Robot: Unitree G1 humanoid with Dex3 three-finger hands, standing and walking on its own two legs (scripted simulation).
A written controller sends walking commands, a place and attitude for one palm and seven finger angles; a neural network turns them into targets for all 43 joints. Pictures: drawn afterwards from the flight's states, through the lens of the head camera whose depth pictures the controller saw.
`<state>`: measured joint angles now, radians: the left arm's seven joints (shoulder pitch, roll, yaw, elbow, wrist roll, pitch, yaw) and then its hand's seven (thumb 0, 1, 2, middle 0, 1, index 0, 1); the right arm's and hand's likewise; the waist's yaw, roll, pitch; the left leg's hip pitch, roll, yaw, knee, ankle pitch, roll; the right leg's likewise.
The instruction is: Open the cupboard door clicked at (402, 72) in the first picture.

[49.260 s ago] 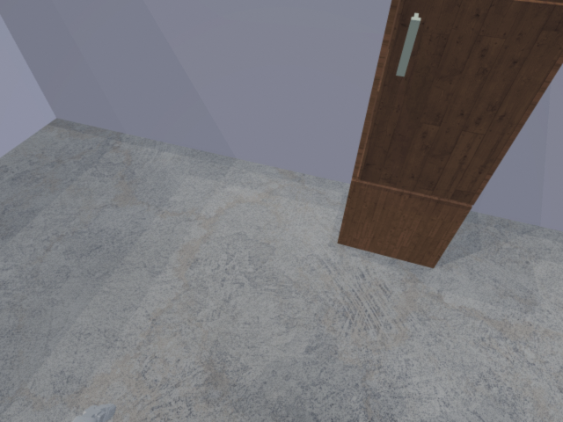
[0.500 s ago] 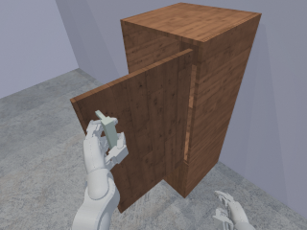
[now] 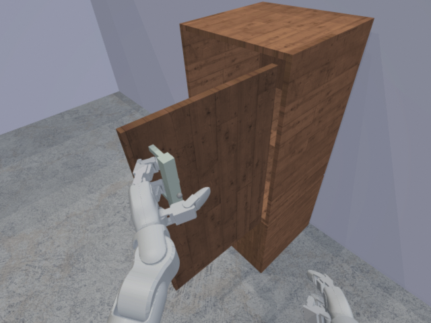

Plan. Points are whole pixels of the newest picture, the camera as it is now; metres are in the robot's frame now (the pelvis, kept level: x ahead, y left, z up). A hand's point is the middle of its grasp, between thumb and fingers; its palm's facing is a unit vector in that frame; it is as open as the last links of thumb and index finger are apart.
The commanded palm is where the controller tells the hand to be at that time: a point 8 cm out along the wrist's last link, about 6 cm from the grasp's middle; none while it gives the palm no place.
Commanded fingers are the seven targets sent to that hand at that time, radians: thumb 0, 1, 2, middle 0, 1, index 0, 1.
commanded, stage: open thumb and fingers to let go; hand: left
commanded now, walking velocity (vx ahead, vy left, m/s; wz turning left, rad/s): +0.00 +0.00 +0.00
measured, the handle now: (165, 179) +0.33 +0.13 +0.14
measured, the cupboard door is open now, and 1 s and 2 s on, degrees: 88 88 88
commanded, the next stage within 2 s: slide the hand sideways off the handle in 0.42 s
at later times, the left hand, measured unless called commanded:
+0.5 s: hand (172, 186) +0.30 +0.11 +0.15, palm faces +0.34 -0.94 +0.02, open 15.4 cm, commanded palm +0.25 +0.13 +0.14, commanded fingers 0.00 -0.50 0.30 -0.15 -0.30 -0.15 -0.30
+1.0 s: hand (172, 214) +0.25 +0.10 +0.14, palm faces -0.04 -1.00 +0.01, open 16.4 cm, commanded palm +0.21 +0.15 +0.14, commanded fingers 0.00 -0.50 0.30 -0.15 -0.30 -0.15 -0.30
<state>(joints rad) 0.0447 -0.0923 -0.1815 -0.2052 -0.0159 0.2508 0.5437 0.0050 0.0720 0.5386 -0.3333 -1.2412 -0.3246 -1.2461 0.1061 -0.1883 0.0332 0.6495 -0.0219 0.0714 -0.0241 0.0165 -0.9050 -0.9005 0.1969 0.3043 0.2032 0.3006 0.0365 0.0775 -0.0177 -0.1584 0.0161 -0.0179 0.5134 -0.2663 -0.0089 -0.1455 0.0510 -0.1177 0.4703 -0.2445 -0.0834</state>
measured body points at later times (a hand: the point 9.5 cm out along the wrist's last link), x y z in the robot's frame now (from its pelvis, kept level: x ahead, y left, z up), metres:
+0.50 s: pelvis -0.01 +0.05 +0.00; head -0.04 +0.04 +0.45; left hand +0.28 +0.16 +0.15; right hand +0.19 -0.14 -0.09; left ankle +0.01 +0.13 -0.74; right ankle +0.02 -0.06 -0.74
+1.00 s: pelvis +0.00 +0.05 +0.00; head -0.05 +0.04 +0.45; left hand +0.25 +0.15 +0.14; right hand +0.19 -0.14 -0.07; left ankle +0.01 +0.13 -0.74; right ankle +0.02 -0.06 -0.74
